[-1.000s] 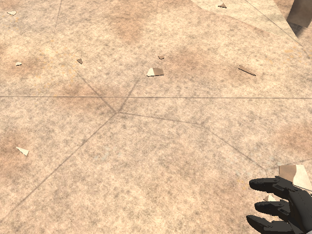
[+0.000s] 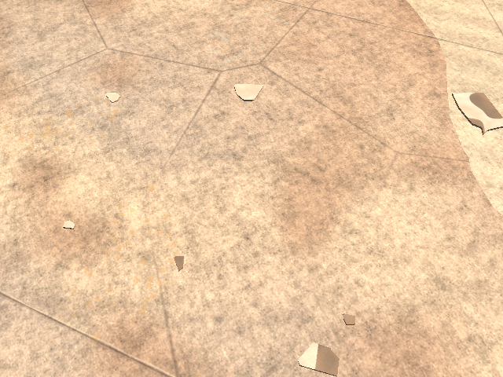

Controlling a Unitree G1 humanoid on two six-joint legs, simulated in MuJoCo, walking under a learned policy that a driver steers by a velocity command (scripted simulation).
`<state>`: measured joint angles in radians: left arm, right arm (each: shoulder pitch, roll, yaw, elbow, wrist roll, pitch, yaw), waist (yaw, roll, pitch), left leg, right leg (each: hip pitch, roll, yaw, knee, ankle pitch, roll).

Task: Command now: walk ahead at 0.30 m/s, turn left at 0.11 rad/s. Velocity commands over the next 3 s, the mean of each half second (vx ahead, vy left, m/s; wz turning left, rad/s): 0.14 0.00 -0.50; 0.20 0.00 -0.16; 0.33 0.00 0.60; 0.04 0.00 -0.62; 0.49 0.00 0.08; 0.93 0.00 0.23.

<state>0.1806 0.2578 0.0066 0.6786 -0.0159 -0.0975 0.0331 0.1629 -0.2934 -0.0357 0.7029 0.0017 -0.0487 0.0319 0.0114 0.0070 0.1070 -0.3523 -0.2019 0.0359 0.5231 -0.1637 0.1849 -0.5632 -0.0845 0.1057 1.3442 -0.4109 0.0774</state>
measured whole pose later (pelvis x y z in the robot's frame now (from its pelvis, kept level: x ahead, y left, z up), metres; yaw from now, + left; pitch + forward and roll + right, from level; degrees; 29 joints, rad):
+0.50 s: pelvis +0.20 -0.07 +0.01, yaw -19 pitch +3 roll +2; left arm 0.28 0.30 0.08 0.59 -0.01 0.01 0.02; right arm 0.02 -0.27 -0.04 0.69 -0.01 0.01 -0.01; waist 0.04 0.00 0.06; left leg -0.54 -0.08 -0.12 1.13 -0.42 -0.04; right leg -0.43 0.11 0.09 0.49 -0.09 -0.08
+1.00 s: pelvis +0.30 -0.04 +0.03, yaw -22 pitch +2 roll -4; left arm 0.14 0.28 0.06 0.60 0.00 -0.07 0.00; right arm 0.38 -0.26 -0.06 0.76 0.02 0.00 -0.02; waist -0.06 0.01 -0.04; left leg -0.23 -0.05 -0.26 0.38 -0.19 0.04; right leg -0.32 0.07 0.08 0.65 -0.39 0.04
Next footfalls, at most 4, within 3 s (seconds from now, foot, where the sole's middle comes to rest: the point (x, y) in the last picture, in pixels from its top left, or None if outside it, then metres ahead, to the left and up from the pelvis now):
0.32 right None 0.30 -0.17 -0.76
0.76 left None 0.38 0.03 -0.76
1.08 right None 0.28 -0.18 -0.76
1.40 left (252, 304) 0.61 0.05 -0.76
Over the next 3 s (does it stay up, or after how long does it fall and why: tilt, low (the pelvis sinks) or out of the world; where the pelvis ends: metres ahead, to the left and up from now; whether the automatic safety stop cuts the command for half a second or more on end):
stays up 1.17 -0.15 -0.02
